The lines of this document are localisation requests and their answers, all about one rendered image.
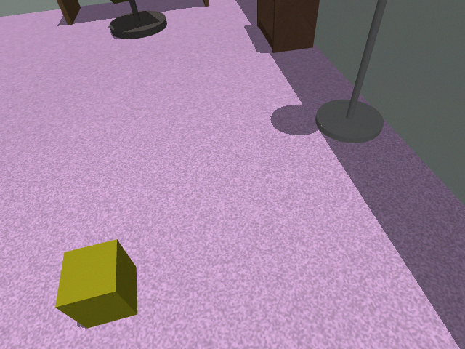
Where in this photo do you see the office chair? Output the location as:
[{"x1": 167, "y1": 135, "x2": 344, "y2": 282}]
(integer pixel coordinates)
[{"x1": 110, "y1": 0, "x2": 167, "y2": 39}]

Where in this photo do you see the bookshelf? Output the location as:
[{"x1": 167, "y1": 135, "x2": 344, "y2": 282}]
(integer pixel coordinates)
[{"x1": 257, "y1": 0, "x2": 320, "y2": 53}]

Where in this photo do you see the coat stand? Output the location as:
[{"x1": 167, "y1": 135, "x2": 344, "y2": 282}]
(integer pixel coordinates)
[{"x1": 315, "y1": 0, "x2": 387, "y2": 143}]

